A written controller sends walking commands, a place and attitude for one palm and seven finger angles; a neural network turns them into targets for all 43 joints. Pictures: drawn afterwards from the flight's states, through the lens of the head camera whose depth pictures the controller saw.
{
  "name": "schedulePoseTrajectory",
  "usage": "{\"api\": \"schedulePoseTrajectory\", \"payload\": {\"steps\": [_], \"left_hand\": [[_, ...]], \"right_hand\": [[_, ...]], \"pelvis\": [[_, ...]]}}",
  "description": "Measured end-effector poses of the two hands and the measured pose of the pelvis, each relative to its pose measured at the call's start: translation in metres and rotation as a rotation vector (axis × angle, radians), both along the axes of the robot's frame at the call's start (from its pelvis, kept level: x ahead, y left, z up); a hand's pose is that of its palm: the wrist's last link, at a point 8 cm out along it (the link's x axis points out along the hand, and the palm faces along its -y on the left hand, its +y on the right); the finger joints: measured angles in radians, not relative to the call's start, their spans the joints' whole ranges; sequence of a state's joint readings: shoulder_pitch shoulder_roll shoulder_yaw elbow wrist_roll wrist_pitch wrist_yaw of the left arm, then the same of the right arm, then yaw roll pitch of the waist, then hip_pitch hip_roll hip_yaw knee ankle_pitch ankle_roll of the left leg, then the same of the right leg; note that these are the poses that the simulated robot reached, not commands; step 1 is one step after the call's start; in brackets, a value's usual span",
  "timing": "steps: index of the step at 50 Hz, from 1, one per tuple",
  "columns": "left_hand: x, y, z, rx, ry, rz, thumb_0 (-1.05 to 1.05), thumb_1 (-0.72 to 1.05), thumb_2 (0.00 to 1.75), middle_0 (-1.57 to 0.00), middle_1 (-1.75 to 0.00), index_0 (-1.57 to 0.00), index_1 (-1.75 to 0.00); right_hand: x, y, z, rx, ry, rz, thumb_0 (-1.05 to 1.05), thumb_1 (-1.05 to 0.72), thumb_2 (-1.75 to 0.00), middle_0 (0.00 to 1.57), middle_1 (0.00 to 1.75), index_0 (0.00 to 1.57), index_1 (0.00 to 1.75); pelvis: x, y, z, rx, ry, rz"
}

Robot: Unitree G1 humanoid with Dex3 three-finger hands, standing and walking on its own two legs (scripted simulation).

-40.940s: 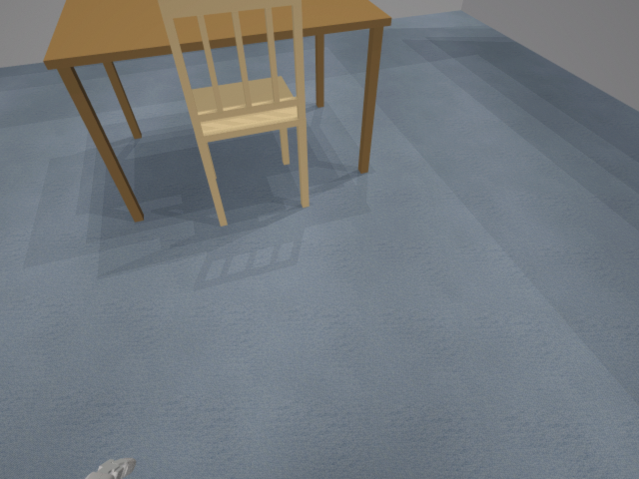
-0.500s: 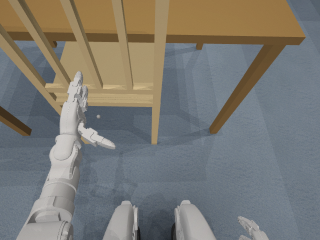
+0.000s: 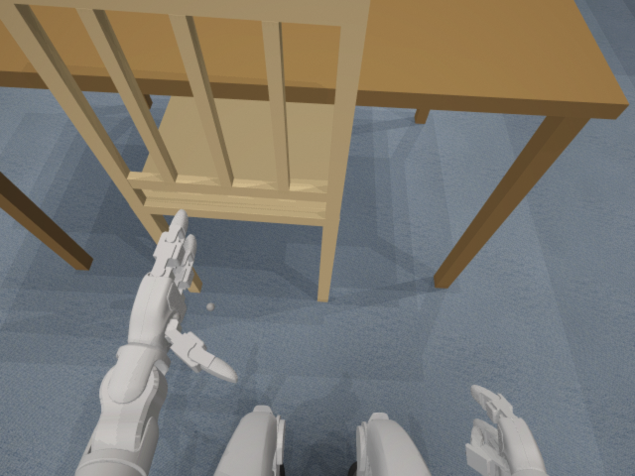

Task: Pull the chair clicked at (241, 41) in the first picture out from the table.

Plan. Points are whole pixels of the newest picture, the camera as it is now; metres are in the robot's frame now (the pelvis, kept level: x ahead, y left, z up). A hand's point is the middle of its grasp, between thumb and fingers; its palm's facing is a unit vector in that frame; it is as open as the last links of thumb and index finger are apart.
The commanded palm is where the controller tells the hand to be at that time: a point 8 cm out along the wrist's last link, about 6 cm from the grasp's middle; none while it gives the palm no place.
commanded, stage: draw the fingers out of the gap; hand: left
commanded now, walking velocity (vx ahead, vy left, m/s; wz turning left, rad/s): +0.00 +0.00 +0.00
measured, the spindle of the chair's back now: (209, 116) +0.59 +0.18 +0.05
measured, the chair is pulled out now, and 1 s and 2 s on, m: -0.09 -0.09 -0.09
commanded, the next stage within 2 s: aim the fingers beside a spindle in 0.12 s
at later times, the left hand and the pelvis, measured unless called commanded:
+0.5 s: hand (205, 325) +0.29 +0.15 +0.02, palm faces -0.09 -1.00 -0.04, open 17.4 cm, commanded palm +0.28 +0.20 +0.02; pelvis -0.01 +0.00 -0.02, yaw +1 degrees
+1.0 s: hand (215, 307) +0.31 +0.14 +0.02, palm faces -0.07 -1.00 -0.03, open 16.9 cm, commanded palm +0.30 +0.20 +0.02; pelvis +0.00 +0.00 +0.00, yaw +0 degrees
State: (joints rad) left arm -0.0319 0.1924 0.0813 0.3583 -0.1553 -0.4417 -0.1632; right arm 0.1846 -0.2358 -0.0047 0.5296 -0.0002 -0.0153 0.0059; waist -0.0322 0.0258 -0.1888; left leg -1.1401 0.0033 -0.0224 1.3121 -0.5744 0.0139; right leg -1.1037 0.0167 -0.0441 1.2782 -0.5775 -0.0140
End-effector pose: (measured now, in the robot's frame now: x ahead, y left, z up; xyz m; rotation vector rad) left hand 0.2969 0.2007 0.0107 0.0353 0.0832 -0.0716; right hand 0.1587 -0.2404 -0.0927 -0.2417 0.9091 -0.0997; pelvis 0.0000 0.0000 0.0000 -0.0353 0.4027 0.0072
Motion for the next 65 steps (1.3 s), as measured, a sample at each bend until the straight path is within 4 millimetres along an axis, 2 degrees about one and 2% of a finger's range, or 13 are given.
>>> {"api": "schedulePoseTrajectory", "payload": {"steps": [8,16,19,23,30,39,47,56,65], "left_hand": [[-0.032,0.005,0.006,0.008,-0.021,0.018,-0.02,-0.55,0.2,0.0,0.0,0.0,0.0],[-0.053,0.004,0.0,-0.012,0.001,0.006,-0.02,-0.55,0.2,0.0,0.0,0.0,0.0],[-0.049,0.005,0.002,-0.013,-0.039,0.013,-0.02,-0.55,0.2,-0.01,-0.01,0.0,0.0],[-0.032,0.003,0.006,-0.004,-0.084,-0.006,-0.02,-0.54,0.21,-0.01,-0.01,-0.01,-0.01],[-0.013,-0.004,0.003,-0.009,-0.004,-0.036,-0.02,-0.53,0.24,-0.03,-0.03,-0.02,-0.03],[-0.01,-0.001,0.018,-0.002,-0.039,0.018,-0.02,-0.51,0.27,-0.05,-0.06,-0.05,-0.06],[-0.006,-0.011,0.007,-0.006,-0.001,-0.018,-0.01,-0.5,0.29,-0.06,-0.08,-0.06,-0.07],[0.0,0.001,0.022,0.011,-0.063,0.03,-0.01,-0.5,0.3,-0.06,-0.08,-0.06,-0.08],[0.008,-0.006,0.011,-0.012,-0.006,-0.016,-0.01,-0.5,0.3,-0.06,-0.08,-0.06,-0.08]], "right_hand": [[0.012,0.007,0.002,0.015,-0.048,0.033,0.01,-0.91,-0.9,0.2,0.3,0.2,0.3],[0.013,0.008,0.0,0.0,-0.075,0.045,0.01,-0.91,-0.9,0.2,0.3,0.2,0.3],[0.011,0.007,-0.003,-0.015,-0.08,0.049,0.01,-0.91,-0.9,0.2,0.3,0.2,0.3],[0.007,0.006,-0.009,-0.024,-0.071,0.05,0.01,-0.91,-0.9,0.2,0.3,0.2,0.3],[-0.006,0.005,-0.009,-0.009,-0.035,0.014,0.01,-0.91,-0.9,0.2,0.3,0.2,0.3],[-0.013,0.002,-0.003,-0.006,-0.006,-0.002,0.01,-0.91,-0.9,0.2,0.3,0.2,0.3],[-0.005,-0.001,-0.001,-0.014,-0.012,-0.003,0.01,-0.91,-0.9,0.2,0.3,0.2,0.3],[0.002,0.001,0.002,-0.005,-0.021,0.013,0.01,-0.91,-0.9,0.2,0.3,0.2,0.3],[-0.001,-0.001,0.003,-0.013,-0.017,0.002,0.01,-0.91,-0.9,0.2,0.3,0.2,0.3]], "pelvis": [[-0.002,-0.002,-0.003,-0.002,-0.009,0.006],[-0.005,-0.003,-0.009,-0.011,-0.01,0.016],[-0.007,-0.003,-0.013,-0.014,-0.004,0.019],[-0.01,-0.003,-0.017,-0.018,0.002,0.021],[-0.008,-0.001,-0.012,-0.014,0.007,0.01],[0.001,0.0,-0.003,-0.007,0.004,0.006],[0.004,-0.001,-0.003,-0.005,0.004,0.006],[0.005,-0.003,0.0,-0.005,-0.002,0.01],[0.003,-0.003,0.001,-0.005,-0.006,0.009]]}}
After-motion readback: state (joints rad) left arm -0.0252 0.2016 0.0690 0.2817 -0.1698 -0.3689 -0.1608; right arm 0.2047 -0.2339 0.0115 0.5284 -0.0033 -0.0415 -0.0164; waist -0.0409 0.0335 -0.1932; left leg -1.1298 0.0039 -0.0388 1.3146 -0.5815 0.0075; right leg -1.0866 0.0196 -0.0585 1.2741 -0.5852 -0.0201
